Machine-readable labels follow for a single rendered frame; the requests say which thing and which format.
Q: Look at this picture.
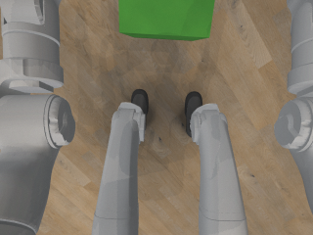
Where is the right robot shin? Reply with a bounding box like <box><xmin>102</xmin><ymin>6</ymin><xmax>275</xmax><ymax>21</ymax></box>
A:
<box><xmin>190</xmin><ymin>103</ymin><xmax>228</xmax><ymax>130</ymax></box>

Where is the right robot forearm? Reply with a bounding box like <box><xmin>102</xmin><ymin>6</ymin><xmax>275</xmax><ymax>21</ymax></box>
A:
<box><xmin>287</xmin><ymin>0</ymin><xmax>313</xmax><ymax>98</ymax></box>

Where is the right robot upper arm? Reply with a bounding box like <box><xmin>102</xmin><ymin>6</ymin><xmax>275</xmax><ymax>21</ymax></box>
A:
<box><xmin>274</xmin><ymin>96</ymin><xmax>313</xmax><ymax>214</ymax></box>

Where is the robot left thigh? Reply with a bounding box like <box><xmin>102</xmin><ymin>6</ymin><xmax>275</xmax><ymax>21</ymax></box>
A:
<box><xmin>91</xmin><ymin>108</ymin><xmax>146</xmax><ymax>235</ymax></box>

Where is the left robot forearm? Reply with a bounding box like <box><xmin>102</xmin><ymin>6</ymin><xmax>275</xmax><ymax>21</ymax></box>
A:
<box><xmin>0</xmin><ymin>0</ymin><xmax>64</xmax><ymax>98</ymax></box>

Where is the carton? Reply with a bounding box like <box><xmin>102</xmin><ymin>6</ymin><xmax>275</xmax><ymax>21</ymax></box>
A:
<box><xmin>118</xmin><ymin>0</ymin><xmax>215</xmax><ymax>41</ymax></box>

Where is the left robot upper arm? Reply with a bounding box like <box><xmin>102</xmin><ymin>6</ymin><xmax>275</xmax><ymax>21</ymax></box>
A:
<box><xmin>0</xmin><ymin>94</ymin><xmax>76</xmax><ymax>235</ymax></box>

